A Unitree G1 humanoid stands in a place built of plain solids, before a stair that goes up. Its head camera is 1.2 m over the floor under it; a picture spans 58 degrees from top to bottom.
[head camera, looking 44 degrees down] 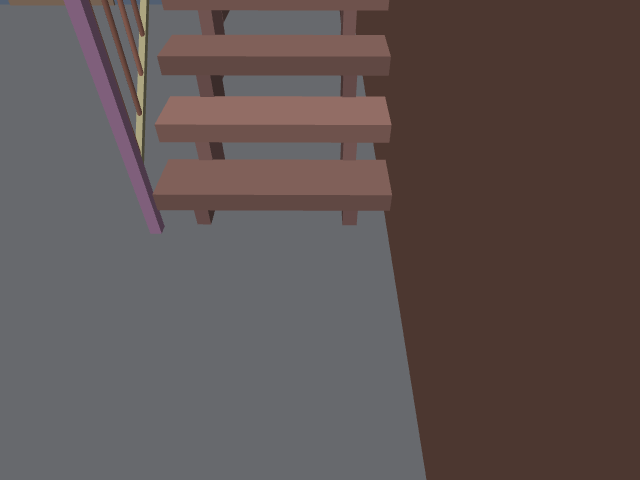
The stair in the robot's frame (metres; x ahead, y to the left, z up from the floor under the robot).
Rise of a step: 0.18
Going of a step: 0.20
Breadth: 0.91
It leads straight ahead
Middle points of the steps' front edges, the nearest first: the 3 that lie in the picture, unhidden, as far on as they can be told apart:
1.30 0.18 0.18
1.50 0.18 0.36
1.70 0.18 0.55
